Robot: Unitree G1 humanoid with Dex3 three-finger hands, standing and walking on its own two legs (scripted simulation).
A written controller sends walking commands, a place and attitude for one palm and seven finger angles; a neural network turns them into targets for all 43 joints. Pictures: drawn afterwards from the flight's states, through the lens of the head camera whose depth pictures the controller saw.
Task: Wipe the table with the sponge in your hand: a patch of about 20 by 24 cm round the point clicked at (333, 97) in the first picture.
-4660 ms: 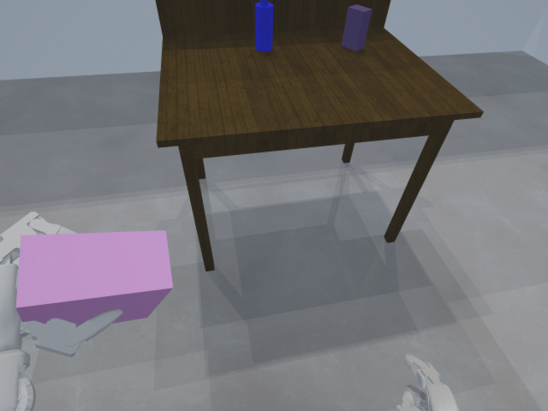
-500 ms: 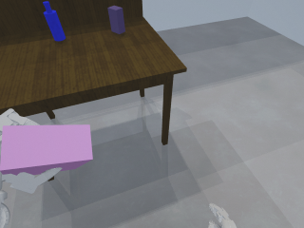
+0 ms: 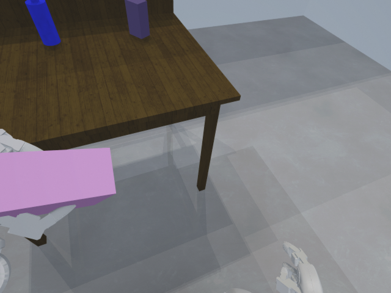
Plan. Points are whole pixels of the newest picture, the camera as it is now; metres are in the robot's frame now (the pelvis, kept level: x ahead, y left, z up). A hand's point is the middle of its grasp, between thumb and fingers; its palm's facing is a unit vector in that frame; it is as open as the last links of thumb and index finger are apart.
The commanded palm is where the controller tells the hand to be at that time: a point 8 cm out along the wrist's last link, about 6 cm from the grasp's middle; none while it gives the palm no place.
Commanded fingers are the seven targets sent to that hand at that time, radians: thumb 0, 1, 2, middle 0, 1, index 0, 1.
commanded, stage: take the last steps up to it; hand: left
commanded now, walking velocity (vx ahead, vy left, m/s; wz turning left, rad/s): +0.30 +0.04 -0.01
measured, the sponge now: (71, 183) +0.24 +0.21 +0.16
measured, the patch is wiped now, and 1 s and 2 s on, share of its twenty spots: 0.00 0.00 0.00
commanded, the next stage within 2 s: come to a stop and stand still in 1.12 s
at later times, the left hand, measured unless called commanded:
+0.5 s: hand (82, 131) +0.33 +0.22 +0.18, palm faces +0.39 -0.81 -0.45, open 10.2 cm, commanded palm +0.27 +0.27 +0.18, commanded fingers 0.00 0.10 1.30 -1.20 -1.60 -1.20 -1.60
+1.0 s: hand (112, 99) +0.42 +0.19 +0.17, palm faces +0.44 -0.78 -0.45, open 10.1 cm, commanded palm +0.36 +0.24 +0.18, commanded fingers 0.00 0.10 1.30 -1.20 -1.60 -1.20 -1.60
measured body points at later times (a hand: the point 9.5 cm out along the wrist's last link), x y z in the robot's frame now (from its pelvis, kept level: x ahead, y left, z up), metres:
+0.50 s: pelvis +0.11 -0.02 +0.00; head +0.15 -0.01 +0.45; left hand +0.30 +0.26 +0.20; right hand +0.27 -0.28 -0.08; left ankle +0.17 +0.13 -0.72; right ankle +0.08 -0.11 -0.73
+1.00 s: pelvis +0.21 -0.05 +0.00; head +0.24 -0.08 +0.45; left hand +0.39 +0.23 +0.19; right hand +0.37 -0.27 -0.12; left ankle +0.19 +0.10 -0.65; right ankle +0.23 -0.12 -0.73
